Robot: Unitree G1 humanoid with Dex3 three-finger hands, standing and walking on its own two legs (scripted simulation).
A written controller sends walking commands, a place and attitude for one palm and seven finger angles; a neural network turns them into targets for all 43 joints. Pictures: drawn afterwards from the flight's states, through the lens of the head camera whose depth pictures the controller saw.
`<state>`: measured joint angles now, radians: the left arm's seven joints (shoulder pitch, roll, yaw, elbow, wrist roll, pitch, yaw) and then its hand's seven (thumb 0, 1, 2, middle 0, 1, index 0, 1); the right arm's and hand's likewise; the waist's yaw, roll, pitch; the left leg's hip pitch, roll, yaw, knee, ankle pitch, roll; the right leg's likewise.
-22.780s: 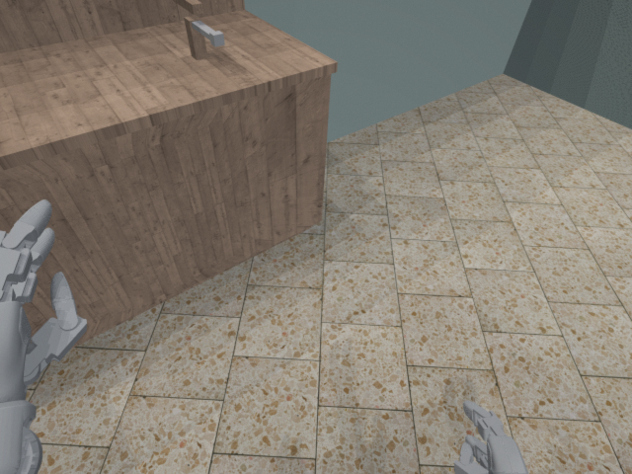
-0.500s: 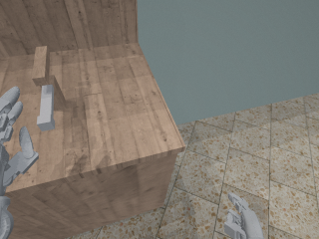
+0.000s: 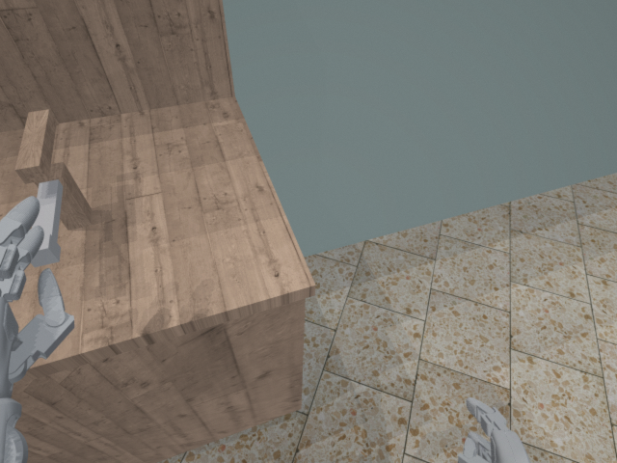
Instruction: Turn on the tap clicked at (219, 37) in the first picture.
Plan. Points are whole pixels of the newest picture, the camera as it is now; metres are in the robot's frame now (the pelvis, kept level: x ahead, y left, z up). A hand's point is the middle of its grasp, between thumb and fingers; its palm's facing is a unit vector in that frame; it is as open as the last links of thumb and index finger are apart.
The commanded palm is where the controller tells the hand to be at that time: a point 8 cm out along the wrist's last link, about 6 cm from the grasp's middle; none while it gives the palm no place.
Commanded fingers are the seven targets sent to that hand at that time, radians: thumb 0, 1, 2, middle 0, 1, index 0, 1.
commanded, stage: come to a stop and stand still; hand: left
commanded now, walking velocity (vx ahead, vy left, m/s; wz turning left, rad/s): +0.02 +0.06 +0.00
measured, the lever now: (42, 250) +0.33 +0.35 +0.10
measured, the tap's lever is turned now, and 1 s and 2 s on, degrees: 0 0 0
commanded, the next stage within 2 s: look again from close up in 1.06 s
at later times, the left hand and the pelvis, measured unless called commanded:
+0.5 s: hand (37, 310) +0.24 +0.30 +0.13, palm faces +0.32 -0.89 -0.34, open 7.4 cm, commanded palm +0.18 +0.34 +0.18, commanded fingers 0.00 0.90 0.90 -0.20 -0.30 -0.20 -0.30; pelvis +0.01 +0.06 +0.00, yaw -1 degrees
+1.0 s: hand out of the picture +0.25 +0.36 +0.15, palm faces +0.37 -0.87 -0.34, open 7.5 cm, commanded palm +0.19 +0.39 +0.18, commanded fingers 0.00 0.90 0.90 -0.20 -0.30 -0.20 -0.30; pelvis +0.02 +0.12 +0.00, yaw -1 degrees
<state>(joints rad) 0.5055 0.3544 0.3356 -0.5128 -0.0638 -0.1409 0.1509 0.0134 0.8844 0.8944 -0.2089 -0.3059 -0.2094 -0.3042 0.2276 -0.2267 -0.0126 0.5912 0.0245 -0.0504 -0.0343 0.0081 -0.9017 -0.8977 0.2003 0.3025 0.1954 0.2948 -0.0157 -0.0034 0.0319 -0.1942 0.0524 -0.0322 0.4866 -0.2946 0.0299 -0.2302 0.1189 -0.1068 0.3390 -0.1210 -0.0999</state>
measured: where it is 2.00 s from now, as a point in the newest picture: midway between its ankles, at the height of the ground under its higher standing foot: outside the picture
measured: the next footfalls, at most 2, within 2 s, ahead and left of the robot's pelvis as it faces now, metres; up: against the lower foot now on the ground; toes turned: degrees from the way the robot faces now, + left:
none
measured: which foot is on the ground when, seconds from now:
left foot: down 0.00-1.00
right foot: down 0.00-1.00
